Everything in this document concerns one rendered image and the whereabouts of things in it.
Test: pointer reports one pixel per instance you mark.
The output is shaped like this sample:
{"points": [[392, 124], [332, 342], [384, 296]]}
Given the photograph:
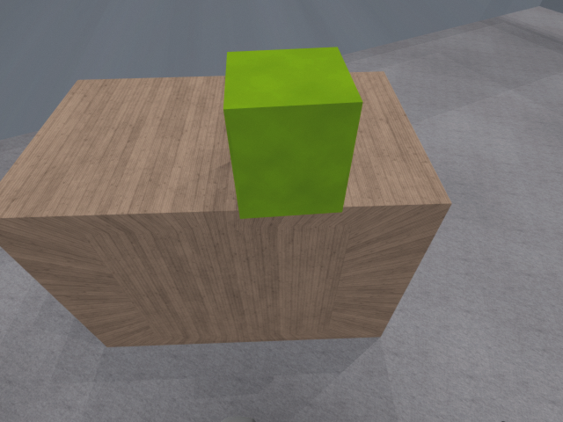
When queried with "carton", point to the carton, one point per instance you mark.
{"points": [[291, 117]]}

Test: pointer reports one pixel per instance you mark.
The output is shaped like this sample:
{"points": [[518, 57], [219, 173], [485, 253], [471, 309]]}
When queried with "pedestal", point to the pedestal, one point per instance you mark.
{"points": [[124, 208]]}

